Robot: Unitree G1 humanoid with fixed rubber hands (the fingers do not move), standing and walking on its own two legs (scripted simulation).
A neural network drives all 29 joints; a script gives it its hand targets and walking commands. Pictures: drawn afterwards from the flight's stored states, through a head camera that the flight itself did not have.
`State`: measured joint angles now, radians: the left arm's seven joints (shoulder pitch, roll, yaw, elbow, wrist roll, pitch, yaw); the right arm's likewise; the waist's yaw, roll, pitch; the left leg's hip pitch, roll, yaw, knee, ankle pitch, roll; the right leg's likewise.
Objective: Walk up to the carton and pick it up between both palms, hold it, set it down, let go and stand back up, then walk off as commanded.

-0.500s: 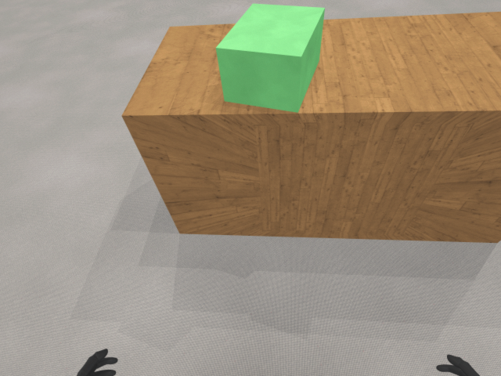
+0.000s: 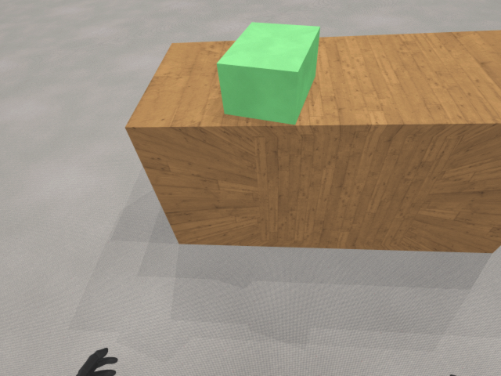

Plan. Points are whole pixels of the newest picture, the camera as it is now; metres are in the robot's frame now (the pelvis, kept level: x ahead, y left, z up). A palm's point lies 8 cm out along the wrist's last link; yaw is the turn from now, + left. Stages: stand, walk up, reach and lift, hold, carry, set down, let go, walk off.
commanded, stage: stand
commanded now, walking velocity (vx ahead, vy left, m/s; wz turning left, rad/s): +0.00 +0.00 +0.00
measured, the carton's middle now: (272, 70) +0.96 -0.05 +0.00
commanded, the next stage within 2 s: none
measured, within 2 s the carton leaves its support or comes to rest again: neither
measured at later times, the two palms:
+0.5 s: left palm out of the picture +0.09 +0.31 -0.09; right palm out of the picture +0.04 -0.31 -0.12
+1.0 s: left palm out of the picture +0.09 +0.31 -0.09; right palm out of the picture +0.04 -0.32 -0.11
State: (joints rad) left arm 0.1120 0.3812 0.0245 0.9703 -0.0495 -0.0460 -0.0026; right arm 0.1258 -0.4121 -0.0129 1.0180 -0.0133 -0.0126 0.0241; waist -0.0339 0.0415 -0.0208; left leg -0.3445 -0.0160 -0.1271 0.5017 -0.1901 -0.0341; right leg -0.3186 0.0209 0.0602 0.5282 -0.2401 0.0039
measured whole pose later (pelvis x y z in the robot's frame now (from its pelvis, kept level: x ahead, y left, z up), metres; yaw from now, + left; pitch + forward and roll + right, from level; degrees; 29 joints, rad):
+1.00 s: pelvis -0.02 +0.00 +0.00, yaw +0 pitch +1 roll +0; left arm 0.15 0.38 0.02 1.02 -0.05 -0.03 -0.01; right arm 0.19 -0.41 -0.01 1.04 -0.01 -0.02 0.02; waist -0.03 0.03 -0.04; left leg -0.34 -0.01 -0.13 0.47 -0.15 -0.04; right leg -0.32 0.02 0.06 0.50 -0.20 0.01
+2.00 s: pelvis -0.02 +0.00 +0.00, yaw +0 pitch +1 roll +0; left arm 0.16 0.38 0.02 1.02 -0.05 -0.03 -0.01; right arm 0.20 -0.41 -0.01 1.04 -0.01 -0.02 0.02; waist -0.03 0.02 -0.05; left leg -0.34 -0.01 -0.13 0.47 -0.15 -0.04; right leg -0.32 0.02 0.06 0.50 -0.20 0.01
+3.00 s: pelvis -0.02 +0.00 +0.00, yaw +0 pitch +1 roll +0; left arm 0.16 0.38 0.02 1.02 -0.05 -0.03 -0.01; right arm 0.20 -0.41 -0.01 1.04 -0.01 -0.02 0.02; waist -0.03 0.02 -0.05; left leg -0.34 -0.01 -0.13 0.48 -0.15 -0.04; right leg -0.32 0.02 0.06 0.50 -0.20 0.01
